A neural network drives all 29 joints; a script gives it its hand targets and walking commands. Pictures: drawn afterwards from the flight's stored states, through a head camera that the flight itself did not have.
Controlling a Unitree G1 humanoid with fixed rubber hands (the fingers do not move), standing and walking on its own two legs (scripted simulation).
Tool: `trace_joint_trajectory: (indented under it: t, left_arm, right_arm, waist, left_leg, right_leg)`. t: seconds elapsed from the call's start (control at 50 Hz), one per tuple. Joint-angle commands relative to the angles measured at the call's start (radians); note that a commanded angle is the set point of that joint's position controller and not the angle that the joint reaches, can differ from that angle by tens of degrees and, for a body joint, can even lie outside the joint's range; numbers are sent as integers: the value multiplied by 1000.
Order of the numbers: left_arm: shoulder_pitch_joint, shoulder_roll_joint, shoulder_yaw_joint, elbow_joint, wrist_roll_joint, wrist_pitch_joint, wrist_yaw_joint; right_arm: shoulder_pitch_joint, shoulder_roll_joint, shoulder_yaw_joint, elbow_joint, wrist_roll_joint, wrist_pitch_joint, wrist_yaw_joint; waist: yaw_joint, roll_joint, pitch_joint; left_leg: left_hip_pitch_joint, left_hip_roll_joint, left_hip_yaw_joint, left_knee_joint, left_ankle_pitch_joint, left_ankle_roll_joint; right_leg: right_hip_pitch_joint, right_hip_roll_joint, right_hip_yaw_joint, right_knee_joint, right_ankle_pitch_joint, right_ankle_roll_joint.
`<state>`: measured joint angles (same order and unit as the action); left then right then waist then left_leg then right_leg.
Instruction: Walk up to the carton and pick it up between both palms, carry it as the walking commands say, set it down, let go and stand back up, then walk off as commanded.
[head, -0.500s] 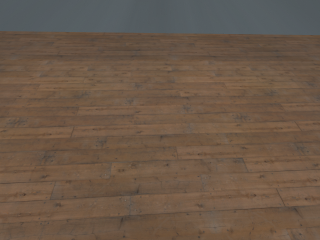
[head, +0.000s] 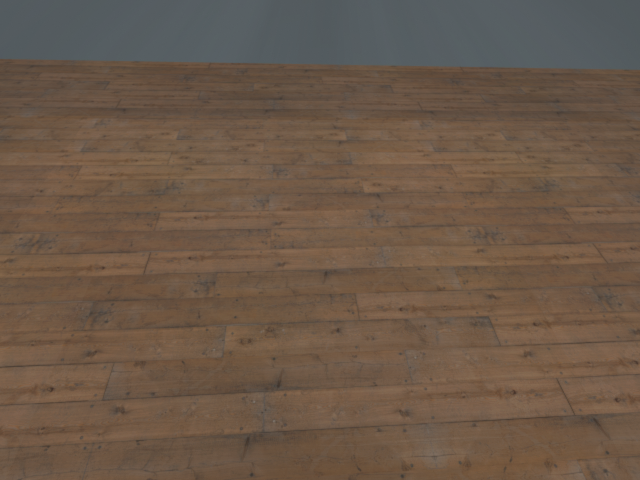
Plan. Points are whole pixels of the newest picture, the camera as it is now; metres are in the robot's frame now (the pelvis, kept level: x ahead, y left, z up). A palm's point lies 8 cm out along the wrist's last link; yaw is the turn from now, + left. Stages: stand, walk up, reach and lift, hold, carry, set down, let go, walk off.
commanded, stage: stand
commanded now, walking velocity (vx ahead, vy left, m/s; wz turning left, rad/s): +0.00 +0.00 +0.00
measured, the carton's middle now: out of the picture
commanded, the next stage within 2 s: walk off in 1.82 s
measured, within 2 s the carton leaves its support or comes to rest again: neither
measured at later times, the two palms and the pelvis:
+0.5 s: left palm out of the picture -0.03 +0.22 -0.15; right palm out of the picture -0.04 -0.19 -0.15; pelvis +0.01 +0.01 +0.00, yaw +0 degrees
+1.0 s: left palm out of the picture -0.01 +0.25 -0.15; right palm out of the picture -0.02 -0.19 -0.14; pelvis +0.01 +0.03 +0.00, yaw +1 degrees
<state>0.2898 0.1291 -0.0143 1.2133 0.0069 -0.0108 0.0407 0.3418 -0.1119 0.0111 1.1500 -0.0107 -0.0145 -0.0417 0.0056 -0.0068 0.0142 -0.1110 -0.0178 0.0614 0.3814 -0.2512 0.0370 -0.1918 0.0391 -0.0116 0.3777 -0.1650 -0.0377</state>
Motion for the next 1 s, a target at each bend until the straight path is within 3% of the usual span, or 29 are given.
trace_joint_trajectory:
  t: [0.0,0.74,0.98]
  left_arm:
    - [69,64,6,1,0,-2,2]
    - [100,44,8,-6,-4,1,7]
    - [58,142,39,-98,3,-6,7]
  right_arm:
    - [86,-66,-9,-2,0,-4,-3]
    - [132,-57,-15,-2,2,-13,-7]
    - [80,-165,-44,-76,-5,-22,-11]
  waist:
    - [-1,10,72]
    - [-5,17,78]
    - [-6,23,68]
  left_leg:
    - [-92,121,-118,-95,51,13]
    - [-53,125,-135,-108,178,19]
    - [-39,145,-147,-91,254,7]
  right_leg:
    - [17,-122,125,-55,81,-13]
    - [18,-129,93,-26,104,12]
    - [24,-138,94,6,111,15]
